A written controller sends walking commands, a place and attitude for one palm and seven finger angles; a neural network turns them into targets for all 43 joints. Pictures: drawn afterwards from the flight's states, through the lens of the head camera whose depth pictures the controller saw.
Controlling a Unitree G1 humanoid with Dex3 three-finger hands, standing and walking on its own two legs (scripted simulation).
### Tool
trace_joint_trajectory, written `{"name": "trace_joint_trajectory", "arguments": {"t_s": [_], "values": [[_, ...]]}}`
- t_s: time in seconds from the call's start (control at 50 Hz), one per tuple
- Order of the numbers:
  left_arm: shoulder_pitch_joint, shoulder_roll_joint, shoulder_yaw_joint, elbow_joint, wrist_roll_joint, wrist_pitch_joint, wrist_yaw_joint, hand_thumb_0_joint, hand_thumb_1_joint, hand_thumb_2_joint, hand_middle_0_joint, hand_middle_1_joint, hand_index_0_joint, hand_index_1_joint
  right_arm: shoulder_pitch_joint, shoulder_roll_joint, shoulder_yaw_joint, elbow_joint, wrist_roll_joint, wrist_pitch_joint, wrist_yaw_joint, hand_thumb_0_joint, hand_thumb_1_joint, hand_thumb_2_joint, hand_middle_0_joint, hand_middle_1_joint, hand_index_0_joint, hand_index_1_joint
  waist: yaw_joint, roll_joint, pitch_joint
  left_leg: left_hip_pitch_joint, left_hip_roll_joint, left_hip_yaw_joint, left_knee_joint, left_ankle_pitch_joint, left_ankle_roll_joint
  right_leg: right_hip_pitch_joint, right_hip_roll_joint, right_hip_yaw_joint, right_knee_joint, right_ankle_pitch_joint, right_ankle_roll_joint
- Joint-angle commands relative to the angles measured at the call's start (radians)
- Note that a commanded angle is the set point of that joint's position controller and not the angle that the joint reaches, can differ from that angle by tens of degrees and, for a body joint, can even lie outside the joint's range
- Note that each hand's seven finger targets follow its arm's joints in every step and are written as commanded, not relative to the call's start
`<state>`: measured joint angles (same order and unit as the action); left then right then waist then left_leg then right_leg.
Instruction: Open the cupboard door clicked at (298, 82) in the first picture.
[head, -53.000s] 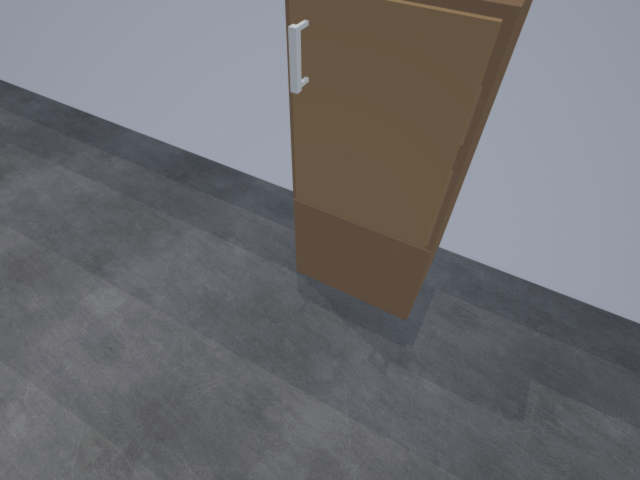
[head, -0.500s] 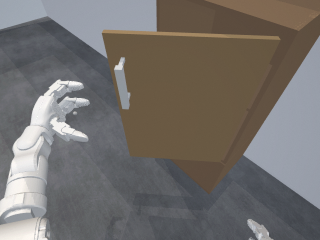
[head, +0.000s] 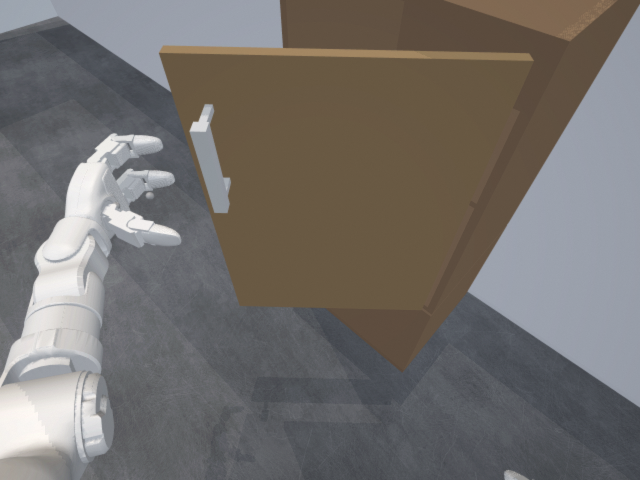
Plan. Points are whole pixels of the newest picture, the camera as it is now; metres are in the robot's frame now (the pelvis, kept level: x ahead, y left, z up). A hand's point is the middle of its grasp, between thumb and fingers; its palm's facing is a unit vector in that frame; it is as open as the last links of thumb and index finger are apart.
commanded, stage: move the hooked fingers beside the handle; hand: left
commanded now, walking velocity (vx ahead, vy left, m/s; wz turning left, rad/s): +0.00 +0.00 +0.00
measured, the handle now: (214, 161) +0.50 +0.14 +0.13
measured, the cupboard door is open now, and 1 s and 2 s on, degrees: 42 42 42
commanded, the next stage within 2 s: none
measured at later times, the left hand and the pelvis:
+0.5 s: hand (154, 187) +0.45 +0.21 +0.12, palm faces +0.00 -1.00 +0.01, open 14.0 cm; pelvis +0.01 -0.01 +0.00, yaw -1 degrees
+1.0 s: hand (152, 188) +0.45 +0.21 +0.13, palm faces +0.01 -1.00 +0.00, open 14.0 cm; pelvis +0.00 +0.01 -0.01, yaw -1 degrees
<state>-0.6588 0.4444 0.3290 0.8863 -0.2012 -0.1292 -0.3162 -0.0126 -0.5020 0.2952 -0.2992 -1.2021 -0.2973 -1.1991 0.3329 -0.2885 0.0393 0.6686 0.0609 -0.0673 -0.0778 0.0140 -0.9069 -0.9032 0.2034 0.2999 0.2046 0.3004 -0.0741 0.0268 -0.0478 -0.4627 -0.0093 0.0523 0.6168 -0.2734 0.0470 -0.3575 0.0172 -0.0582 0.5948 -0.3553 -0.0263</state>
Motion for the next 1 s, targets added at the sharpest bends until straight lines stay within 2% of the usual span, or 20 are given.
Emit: {"name": "trace_joint_trajectory", "arguments": {"t_s": [0.0, 0.04, 0.08, 0.12, 0.16, 0.28, 0.34, 0.36, 0.38, 0.42, 0.52, 0.54, 0.6, 0.68, 0.76, 0.78, 0.82, 0.86, 0.92, 0.98], "values": [[-0.436, 0.315, 0.082, -0.227, -0.017, -0.126, 0.003, 0.0, -0.5, 0.3, -0.3, -1.2, -0.3, -1.2, 0.04, -0.155, -0.066, -0.111, -0.001, -0.018, -0.004, 0.0, -0.9, -0.9, 0.2, 0.3, 0.2, 0.3, 0.008, 0.018, -0.355, 0.307, 0.018, -0.091, -0.015, 0.315, 0.002, -0.016, 0.003, 0.049, -0.059, 0.382, 0.005], [-0.477, 0.321, 0.082, -0.194, -0.019, -0.141, -0.005, 0.0, -0.5, 0.3, -0.3, -1.2, -0.3, -1.2, 0.045, -0.155, -0.065, -0.103, 0.001, -0.014, -0.005, 0.0, -0.9, -0.9, 0.2, 0.3, 0.2, 0.3, -0.005, 0.042, -0.337, 0.294, 0.016, -0.084, -0.01, 0.284, 0.004, -0.035, 0.004, 0.053, -0.062, 0.368, 0.008], [-0.465, 0.359, 0.104, -0.139, -0.021, -0.146, -0.015, 0.0, -0.5, 0.3, -0.3, -1.2, -0.3, -1.2, 0.062, -0.162, -0.068, -0.094, 0.001, -0.003, -0.008, 0.0, -0.9, -0.9, 0.2, 0.3, 0.2, 0.3, -0.007, -0.032, -0.324, 0.236, 0.017, -0.075, -0.006, 0.265, 0.012, 0.001, -0.001, 0.06, -0.061, 0.39, 0.014], [-0.487, 0.372, 0.107, -0.109, -0.017, -0.144, -0.03, 0.0, -0.5, 0.3, -0.3, -1.2, -0.3, -1.2, 0.066, -0.163, -0.068, -0.093, 0.004, 0.001, -0.008, 0.0, -0.9, -0.9, 0.2, 0.3, 0.2, 0.3, -0.011, 0.01, -0.32, 0.219, 0.008, -0.064, 0.0, 0.255, 0.015, 0.0, -0.002, 0.072, -0.058, 0.418, 0.018], [-0.493, 0.357, 0.091, -0.096, -0.014, -0.142, -0.045, 0.0, -0.5, 0.3, -0.3, -1.2, -0.3, -1.2, 0.074, -0.162, -0.071, -0.091, 0.005, 0.005, -0.008, 0.0, -0.9, -0.9, 0.2, 0.3, 0.2, 0.3, -0.016, 0.05, -0.336, 0.243, 0.008, -0.064, 0.008, 0.272, 0.013, -0.024, -0.002, 0.069, -0.056, 0.42, 0.016], [-0.487, 0.334, 0.064, -0.048, -0.032, -0.142, -0.068, 0.0, -0.5, 0.3, -0.3, -1.2, -0.3, -1.2, 0.092, -0.167, -0.074, -0.092, 0.005, 0.027, -0.007, 0.0, -0.9, -0.9, 0.2, 0.3, 0.2, 0.3, -0.029, -0.005, -0.32, 0.2, 0.01, -0.057, 0.018, 0.264, 0.019, -0.024, -0.005, 0.068, -0.051, 0.436, 0.022], [-0.447, 0.369, 0.118, -0.086, -0.037, -0.153, -0.061, 0.0, -0.5, 0.3, -0.3, -1.2, -0.3, -1.2, 0.093, -0.17, -0.08, -0.107, 0.001, 0.03, -0.003, 0.0, -0.9, -0.9, 0.2, 0.3, 0.2, 0.3, -0.003, -0.004, -0.386, 0.221, 0.006, -0.058, 0.02, 0.293, 0.017, 0.005, 0.001, 0.07, -0.041, 0.472, 0.024], [-0.429, 0.391, 0.138, -0.088, -0.035, -0.154, -0.06, 0.0, -0.5, 0.3, -0.3, -1.2, -0.3, -1.2, 0.089, -0.169, -0.079, -0.11, 0.002, 0.032, -0.003, 0.0, -0.9, -0.9, 0.2, 0.3, 0.2, 0.3, 0.004, 0.017, -0.39, 0.212, 0.006, -0.054, 0.021, 0.295, 0.016, 0.016, -0.002, 0.076, -0.038, 0.489, 0.025], [-0.418, 0.431, 0.165, -0.076, -0.035, -0.155, -0.055, 0.0, -0.5, 0.3, -0.3, -1.2, -0.3, -1.2, 0.1, -0.174, -0.079, -0.109, 0.0, 0.04, -0.004, 0.0, -0.9, -0.9, 0.2, 0.3, 0.2, 0.3, 0.006, -0.025, -0.384, 0.185, 0.007, -0.05, 0.022, 0.297, 0.02, 0.044, -0.007, 0.076, -0.034, 0.509, 0.028], [-0.425, 0.428, 0.158, -0.085, -0.019, -0.158, -0.054, 0.0, -0.5, 0.3, -0.3, -1.2, -0.3, -1.2, 0.09, -0.168, -0.076, -0.119, 0.003, 0.043, -0.002, 0.0, -0.9, -0.9, 0.2, 0.3, 0.2, 0.3, 0.003, -0.013, -0.366, 0.175, 0.004, -0.05, 0.016, 0.286, 0.021, 0.035, -0.002, 0.076, -0.033, 0.506, 0.03], [-0.45, 0.406, 0.14, -0.186, -0.019, -0.18, -0.053, 0.0, -0.5, 0.3, -0.3, -1.2, -0.3, -1.2, 0.077, -0.159, -0.078, -0.132, 0.004, 0.043, -0.001, 0.0, -0.9, -0.9, 0.2, 0.3, 0.2, 0.3, -0.002, 0.073, -0.395, 0.265, 0.011, -0.057, 0.023, 0.321, 0.018, -0.006, 0.01, 0.069, -0.036, 0.47, 0.019], [-0.451, 0.369, 0.112, -0.184, -0.023, -0.177, -0.057, 0.0, -0.5, 0.3, -0.3, -1.2, -0.3, -1.2, 0.073, -0.156, -0.076, -0.131, 0.007, 0.042, -0.002, 0.0, -0.9, -0.9, 0.2, 0.3, 0.2, 0.3, -0.01, 0.091, -0.379, 0.284, 0.013, -0.061, 0.023, 0.326, 0.016, -0.029, 0.012, 0.064, -0.04, 0.453, 0.014], [-0.422, 0.334, 0.097, -0.17, -0.041, -0.157, -0.065, 0.0, -0.5, 0.3, -0.3, -1.2, -0.3, -1.2, 0.071, -0.159, -0.077, -0.125, 0.009, 0.041, -0.005, 0.0, -0.9, -0.9, 0.2, 0.3, 0.2, 0.3, -0.011, 0.051, -0.36, 0.3, 0.018, -0.069, 0.023, 0.344, 0.016, -0.046, 0.017, 0.053, -0.045, 0.446, 0.013], [-0.423, 0.227, 0.011, -0.152, -0.053, -0.118, -0.063, 0.0, -0.5, 0.3, -0.3, -1.2, -0.3, -1.2, 0.063, -0.157, -0.078, -0.119, 0.012, 0.038, -0.006, 0.0, -0.9, -0.9, 0.2, 0.3, 0.2, 0.3, -0.027, 0.026, -0.306, 0.31, 0.024, -0.082, 0.014, 0.32, 0.013, -0.103, 0.011, 0.035, -0.055, 0.376, 0.008], [-0.451, 0.246, 0.032, -0.113, -0.043, -0.1, -0.031, 0.0, -0.5, 0.3, -0.3, -1.2, -0.3, -1.2, 0.056, -0.16, -0.072, -0.12, 0.008, 0.041, -0.003, 0.0, -0.9, -0.9, 0.2, 0.3, 0.2, 0.3, -0.023, -0.015, -0.263, 0.254, 0.023, -0.094, 0.003, 0.251, 0.007, -0.127, 0.011, 0.03, -0.049, 0.315, 0.009], [-0.444, 0.277, 0.054, -0.112, -0.039, -0.107, -0.018, 0.0, -0.5, 0.3, -0.3, -1.2, -0.3, -1.2, 0.06, -0.164, -0.074, -0.121, 0.006, 0.044, -0.004, 0.0, -0.9, -0.9, 0.2, 0.3, 0.2, 0.3, -0.015, -0.036, -0.275, 0.244, 0.022, -0.089, 0.008, 0.254, 0.01, -0.107, 0.007, 0.035, -0.048, 0.318, 0.009], [-0.506, 0.299, 0.067, -0.159, -0.02, -0.135, 0.006, 0.0, -0.5, 0.3, -0.3, -1.2, -0.3, -1.2, 0.057, -0.16, -0.071, -0.125, 0.003, 0.041, -0.001, 0.0, -0.9, -0.9, 0.2, 0.3, 0.2, 0.3, -0.014, 0.015, -0.323, 0.285, 0.023, -0.101, 0.009, 0.275, 0.004, -0.117, 0.011, 0.035, -0.033, 0.314, 0.007], [-0.565, 0.261, 0.035, -0.222, -0.011, -0.167, 0.022, 0.0, -0.5, 0.3, -0.3, -1.2, -0.3, -1.2, 0.049, -0.152, -0.069, -0.125, -0.001, 0.03, 0.002, 0.0, -0.9, -0.9, 0.2, 0.3, 0.2, 0.3, -0.021, 0.095, -0.367, 0.354, 0.028, -0.117, 0.013, 0.276, -0.007, -0.154, 0.011, 0.033, -0.027, 0.276, 0.003], [-0.574, 0.338, 0.095, -0.225, -0.003, -0.195, 0.039, 0.0, -0.5, 0.3, -0.3, -1.2, -0.3, -1.2, 0.06, -0.159, -0.068, -0.113, -0.007, 0.027, 0.002, 0.0, -0.9, -0.9, 0.2, 0.3, 0.2, 0.3, -0.014, 0.075, -0.418, 0.369, 0.032, -0.126, 0.018, 0.301, -0.009, -0.123, 0.014, 0.035, -0.02, 0.294, 0.002], [-0.5, 0.306, 0.074, -0.204, -0.002, -0.183, 0.027, 0.0, -0.5, 0.3, -0.3, -1.2, -0.3, -1.2, 0.061, -0.157, -0.069, -0.114, -0.006, 0.027, 0.002, 0.0, -0.9, -0.9, 0.2, 0.3, 0.2, 0.3, -0.003, 0.088, -0.436, 0.387, 0.035, -0.127, 0.019, 0.362, -0.013, -0.104, 0.013, 0.03, -0.017, 0.325, -0.003]]}}
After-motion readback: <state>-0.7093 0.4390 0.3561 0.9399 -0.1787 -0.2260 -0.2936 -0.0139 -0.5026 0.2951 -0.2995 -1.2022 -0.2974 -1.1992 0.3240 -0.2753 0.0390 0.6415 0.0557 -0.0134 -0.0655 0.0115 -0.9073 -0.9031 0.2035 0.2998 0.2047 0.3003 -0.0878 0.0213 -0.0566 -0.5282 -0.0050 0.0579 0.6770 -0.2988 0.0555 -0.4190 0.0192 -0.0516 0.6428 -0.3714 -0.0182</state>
